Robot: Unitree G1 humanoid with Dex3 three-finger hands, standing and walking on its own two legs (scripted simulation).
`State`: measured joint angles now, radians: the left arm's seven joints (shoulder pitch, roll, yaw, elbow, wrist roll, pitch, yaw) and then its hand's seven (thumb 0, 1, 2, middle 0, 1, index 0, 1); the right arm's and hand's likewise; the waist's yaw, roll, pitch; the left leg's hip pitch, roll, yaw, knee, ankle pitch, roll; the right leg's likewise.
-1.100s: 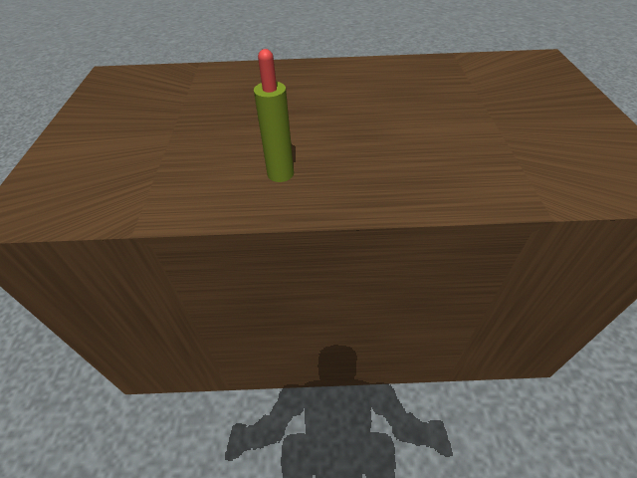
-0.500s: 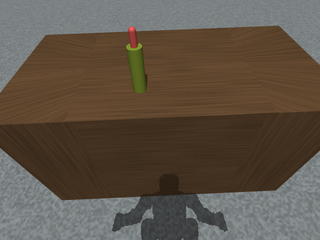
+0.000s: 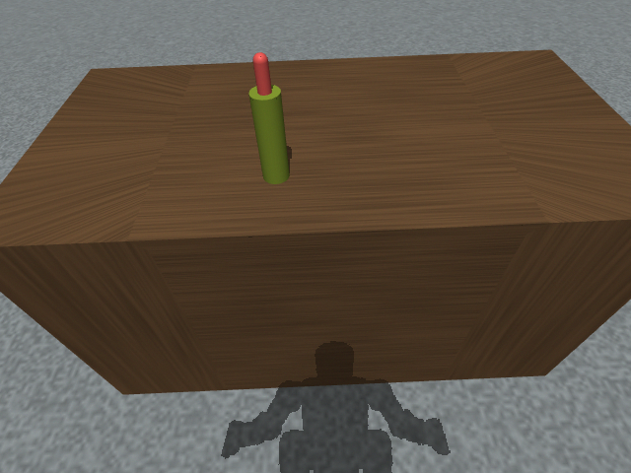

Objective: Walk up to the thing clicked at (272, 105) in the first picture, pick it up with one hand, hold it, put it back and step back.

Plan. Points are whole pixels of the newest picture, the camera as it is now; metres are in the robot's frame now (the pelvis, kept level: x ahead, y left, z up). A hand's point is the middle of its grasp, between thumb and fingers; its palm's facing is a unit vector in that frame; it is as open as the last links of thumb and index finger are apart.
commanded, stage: stand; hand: left
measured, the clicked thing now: (269, 122) +0.67 +0.11 +0.09
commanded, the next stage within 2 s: walk up in 0.02 s
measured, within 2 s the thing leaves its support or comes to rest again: neither
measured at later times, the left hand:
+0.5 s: hand out of the picture +0.12 +0.17 -0.17, palm faces +0.00 -0.95 -0.32, open 7.3 cm
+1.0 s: hand (252, 414) +0.25 +0.14 -0.16, palm faces -0.01 -0.92 -0.40, open 7.3 cm
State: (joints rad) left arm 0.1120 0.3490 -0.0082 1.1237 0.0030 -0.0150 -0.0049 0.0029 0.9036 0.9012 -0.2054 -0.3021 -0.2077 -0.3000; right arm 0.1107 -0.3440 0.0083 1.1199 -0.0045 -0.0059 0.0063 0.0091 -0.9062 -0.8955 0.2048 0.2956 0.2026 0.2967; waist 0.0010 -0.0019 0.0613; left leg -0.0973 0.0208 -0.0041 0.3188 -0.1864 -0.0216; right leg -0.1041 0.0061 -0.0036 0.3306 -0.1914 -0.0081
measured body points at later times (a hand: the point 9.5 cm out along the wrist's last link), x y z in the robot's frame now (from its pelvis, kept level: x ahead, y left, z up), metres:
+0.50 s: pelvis +0.08 -0.10 -0.02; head +0.10 -0.09 +0.43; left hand +0.12 +0.22 -0.14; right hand +0.13 -0.44 -0.13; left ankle +0.09 +0.02 -0.70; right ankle +0.10 -0.22 -0.75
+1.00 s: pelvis +0.17 -0.14 -0.02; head +0.20 -0.15 +0.43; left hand +0.25 +0.18 -0.13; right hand +0.28 -0.43 -0.15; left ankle +0.18 +0.00 -0.75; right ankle +0.15 -0.26 -0.75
